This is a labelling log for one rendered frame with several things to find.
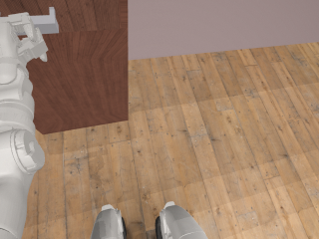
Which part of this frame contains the cabinet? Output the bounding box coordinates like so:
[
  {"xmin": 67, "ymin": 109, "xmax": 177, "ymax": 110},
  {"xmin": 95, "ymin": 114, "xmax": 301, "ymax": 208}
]
[{"xmin": 17, "ymin": 0, "xmax": 129, "ymax": 135}]

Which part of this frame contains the robot right shin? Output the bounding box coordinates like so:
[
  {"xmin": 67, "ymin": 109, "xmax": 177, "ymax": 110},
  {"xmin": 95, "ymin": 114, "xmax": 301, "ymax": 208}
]
[{"xmin": 160, "ymin": 201, "xmax": 175, "ymax": 239}]

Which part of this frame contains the left robot forearm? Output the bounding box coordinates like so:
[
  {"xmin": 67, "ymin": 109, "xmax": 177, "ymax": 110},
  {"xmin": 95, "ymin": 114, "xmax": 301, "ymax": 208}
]
[{"xmin": 0, "ymin": 57, "xmax": 36, "ymax": 136}]

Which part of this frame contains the robot right thigh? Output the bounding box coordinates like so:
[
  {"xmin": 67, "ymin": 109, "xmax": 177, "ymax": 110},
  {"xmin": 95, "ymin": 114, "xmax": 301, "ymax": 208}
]
[{"xmin": 159, "ymin": 205, "xmax": 208, "ymax": 239}]

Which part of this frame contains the robot left hand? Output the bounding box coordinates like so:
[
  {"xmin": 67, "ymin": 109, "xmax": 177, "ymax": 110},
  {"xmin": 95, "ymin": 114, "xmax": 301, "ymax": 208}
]
[{"xmin": 0, "ymin": 12, "xmax": 48, "ymax": 67}]

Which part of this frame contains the robot left upper arm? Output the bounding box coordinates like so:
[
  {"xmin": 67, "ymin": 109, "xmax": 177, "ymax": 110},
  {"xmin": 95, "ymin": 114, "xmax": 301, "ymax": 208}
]
[{"xmin": 0, "ymin": 128, "xmax": 45, "ymax": 239}]

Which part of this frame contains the drawer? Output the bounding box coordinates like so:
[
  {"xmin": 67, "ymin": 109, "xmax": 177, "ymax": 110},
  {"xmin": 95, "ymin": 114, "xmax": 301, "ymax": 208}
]
[{"xmin": 0, "ymin": 0, "xmax": 121, "ymax": 33}]

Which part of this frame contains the handle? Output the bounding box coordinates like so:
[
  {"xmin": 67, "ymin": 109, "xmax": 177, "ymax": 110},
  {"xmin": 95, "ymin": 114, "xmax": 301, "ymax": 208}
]
[{"xmin": 0, "ymin": 7, "xmax": 59, "ymax": 36}]

